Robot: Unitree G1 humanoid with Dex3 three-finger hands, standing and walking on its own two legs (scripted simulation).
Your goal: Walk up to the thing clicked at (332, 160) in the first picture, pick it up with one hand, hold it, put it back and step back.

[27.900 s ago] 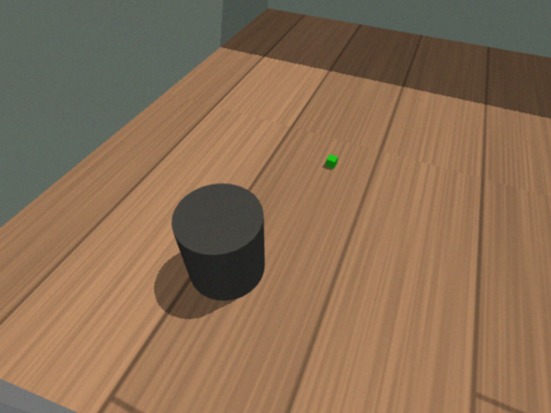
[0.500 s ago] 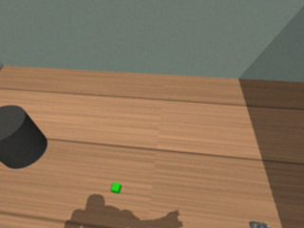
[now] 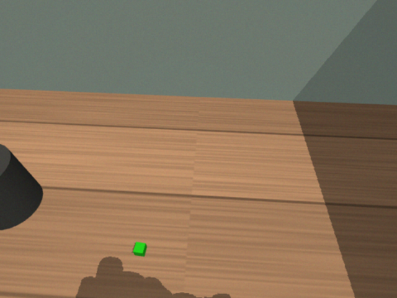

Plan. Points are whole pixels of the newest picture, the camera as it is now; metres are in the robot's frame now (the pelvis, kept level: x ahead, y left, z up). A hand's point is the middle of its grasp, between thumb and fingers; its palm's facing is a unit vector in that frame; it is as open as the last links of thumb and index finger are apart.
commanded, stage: walk up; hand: left
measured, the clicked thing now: (140, 249) +0.47 +0.28 -0.76
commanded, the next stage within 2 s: stand in 0.34 s
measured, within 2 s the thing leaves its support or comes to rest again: neither
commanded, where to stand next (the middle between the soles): +0.03 +0.01 m, yaw +0 degrees
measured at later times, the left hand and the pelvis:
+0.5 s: hand out of the picture +0.09 +0.25 -0.15, palm faces -0.02 -0.94 -0.34, open 7.4 cm; pelvis +0.01 +0.00 +0.00, yaw +0 degrees
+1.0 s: hand out of the picture +0.08 +0.25 -0.15, palm faces -0.03 -0.94 -0.34, open 7.4 cm; pelvis +0.01 -0.01 +0.00, yaw +0 degrees
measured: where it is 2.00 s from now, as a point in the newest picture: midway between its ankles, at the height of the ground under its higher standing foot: outside the picture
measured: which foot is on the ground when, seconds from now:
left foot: down 0.00-1.00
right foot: down 0.00-1.00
